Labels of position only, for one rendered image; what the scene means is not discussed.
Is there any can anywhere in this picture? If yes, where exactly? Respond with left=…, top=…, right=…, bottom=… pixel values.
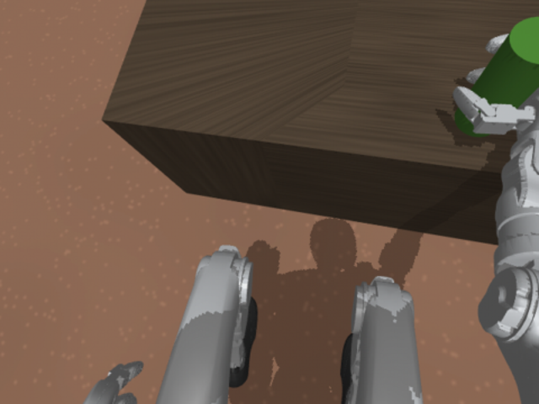
left=455, top=17, right=539, bottom=137

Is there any right robot hand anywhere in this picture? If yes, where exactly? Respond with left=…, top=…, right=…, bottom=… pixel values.
left=452, top=34, right=539, bottom=140

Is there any left robot foot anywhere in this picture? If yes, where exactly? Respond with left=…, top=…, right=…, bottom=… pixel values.
left=229, top=296, right=258, bottom=388

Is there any right robot arm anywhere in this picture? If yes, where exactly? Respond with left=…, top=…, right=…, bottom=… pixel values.
left=478, top=130, right=539, bottom=404

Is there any left robot hand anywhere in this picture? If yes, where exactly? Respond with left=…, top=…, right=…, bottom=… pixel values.
left=83, top=361, right=143, bottom=404

